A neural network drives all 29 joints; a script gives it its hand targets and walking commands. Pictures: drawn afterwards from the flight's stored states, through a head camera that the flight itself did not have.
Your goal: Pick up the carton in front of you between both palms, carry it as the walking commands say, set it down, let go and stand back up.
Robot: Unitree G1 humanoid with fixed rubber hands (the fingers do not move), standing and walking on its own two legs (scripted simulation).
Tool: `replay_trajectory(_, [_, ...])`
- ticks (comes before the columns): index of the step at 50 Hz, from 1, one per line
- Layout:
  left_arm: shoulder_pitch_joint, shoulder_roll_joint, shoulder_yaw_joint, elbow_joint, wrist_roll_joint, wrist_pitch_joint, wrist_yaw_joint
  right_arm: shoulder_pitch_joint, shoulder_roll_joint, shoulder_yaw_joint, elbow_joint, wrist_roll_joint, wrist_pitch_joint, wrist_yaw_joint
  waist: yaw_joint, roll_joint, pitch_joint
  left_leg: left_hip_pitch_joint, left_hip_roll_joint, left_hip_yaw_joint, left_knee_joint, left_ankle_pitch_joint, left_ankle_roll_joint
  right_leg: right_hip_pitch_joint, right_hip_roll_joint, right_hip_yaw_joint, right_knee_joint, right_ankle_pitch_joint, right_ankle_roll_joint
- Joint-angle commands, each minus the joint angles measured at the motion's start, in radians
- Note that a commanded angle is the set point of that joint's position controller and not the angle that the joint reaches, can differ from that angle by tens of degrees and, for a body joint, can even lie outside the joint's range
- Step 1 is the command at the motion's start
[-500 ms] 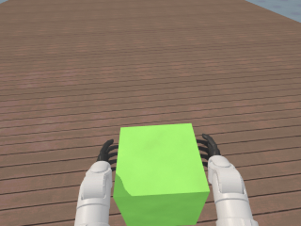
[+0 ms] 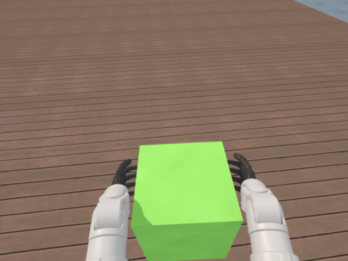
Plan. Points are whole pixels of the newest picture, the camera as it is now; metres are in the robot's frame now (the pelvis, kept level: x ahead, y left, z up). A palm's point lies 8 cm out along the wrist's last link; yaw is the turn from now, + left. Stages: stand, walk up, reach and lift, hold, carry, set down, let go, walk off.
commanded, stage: carry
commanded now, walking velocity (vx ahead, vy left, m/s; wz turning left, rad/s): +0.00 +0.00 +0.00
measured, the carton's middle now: (183, 203) +0.30 +0.00 -0.04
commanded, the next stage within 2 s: hold in 0.36 s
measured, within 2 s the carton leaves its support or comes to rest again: neither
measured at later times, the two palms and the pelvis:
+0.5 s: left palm (121, 193) +0.28 +0.15 +0.04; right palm (251, 190) +0.28 -0.15 +0.05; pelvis -0.01 +0.01 +0.01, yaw -6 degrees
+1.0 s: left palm (125, 176) +0.32 +0.14 +0.04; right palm (253, 191) +0.27 -0.15 +0.06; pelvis +0.01 +0.06 +0.01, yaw -14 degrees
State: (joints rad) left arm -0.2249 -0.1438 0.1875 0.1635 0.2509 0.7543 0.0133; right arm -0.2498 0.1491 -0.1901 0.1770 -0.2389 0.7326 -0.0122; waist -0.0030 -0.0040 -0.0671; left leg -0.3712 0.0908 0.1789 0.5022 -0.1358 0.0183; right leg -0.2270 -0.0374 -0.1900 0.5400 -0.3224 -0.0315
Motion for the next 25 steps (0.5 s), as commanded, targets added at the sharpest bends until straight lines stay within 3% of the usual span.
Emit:
replay_trajectory(1, [-0.465, -0.883, -0.569, -0.067, -0.256, -0.039, -0.22, -0.427, 0.89, 0.558, -0.04, 0.256, -0.023, 0.222, 0.0, 0.014, -0.233, 0.179, 0.076, -0.099, -0.042, 0.085, -0.006, -0.034, -0.126, 0.124, -0.133, 0.1, -0.015])
replay_trajectory(12, [-0.475, -0.889, -0.57, -0.071, -0.257, -0.041, -0.219, -0.416, 0.879, 0.54, -0.026, 0.24, -0.024, 0.221, 0.001, 0.031, -0.243, 0.17, 0.089, -0.12, -0.05, 0.097, 0.009, -0.038, -0.124, 0.127, -0.119, 0.082, -0.017])
replay_trajectory(18, [-0.498, -0.879, -0.564, -0.074, -0.257, -0.044, -0.22, -0.427, 0.889, 0.542, -0.023, 0.24, -0.024, 0.219, 0.0, 0.01, -0.237, 0.164, 0.085, -0.121, -0.048, 0.069, 0.012, -0.041, -0.125, 0.13, -0.135, 0.072, -0.012])
replay_trajectory(19, [-0.377, -0.888, -0.545, -0.074, -0.242, -0.041, -0.228, -0.363, 0.898, 0.519, 0.015, 0.216, -0.044, 0.228, -0.015, -0.128, -0.123, 0.456, -0.216, -0.223, -0.048, 0.149, 0.01, -0.097, 0.061, 0.316, -0.227, 0.245, -0.026])
replay_trajectory(20, [-0.389, -0.837, -0.528, -0.109, -0.234, -0.055, -0.221, -0.348, 0.89, 0.516, 0.001, 0.22, -0.071, 0.227, 0.01, -0.11, -0.135, 0.544, -0.209, -0.224, -0.029, 0.189, 0.012, -0.156, 0.035, 0.345, -0.228, 0.29, -0.03])
replay_trajectory(23, [-0.469, -0.852, -0.56, -0.119, -0.249, -0.084, -0.239, -0.34, 0.853, 0.45, 0.023, 0.146, -0.095, 0.201, -0.04, -0.072, -0.156, 0.436, -0.185, -0.235, -0.065, 0.161, -0.009, 0.053, 0.067, 0.32, -0.212, 0.27, -0.011])
replay_trajectory(24, [-0.516, -0.854, -0.59, -0.132, -0.259, -0.092, -0.247, -0.357, 0.878, 0.439, 0.02, 0.145, -0.103, 0.195, -0.051, -0.085, -0.169, 0.426, -0.194, -0.234, -0.062, 0.133, -0.016, 0.081, 0.069, 0.315, -0.221, 0.239, -0.009])
replay_trajectory(25, [-0.542, -0.865, -0.606, -0.138, -0.262, -0.094, -0.25, -0.38, 0.889, 0.447, 0.03, 0.141, -0.103, 0.194, -0.059, -0.039, -0.156, 0.37, -0.195, -0.236, -0.067, 0.094, -0.018, 0.108, 0.07, 0.321, -0.211, 0.224, -0.011])
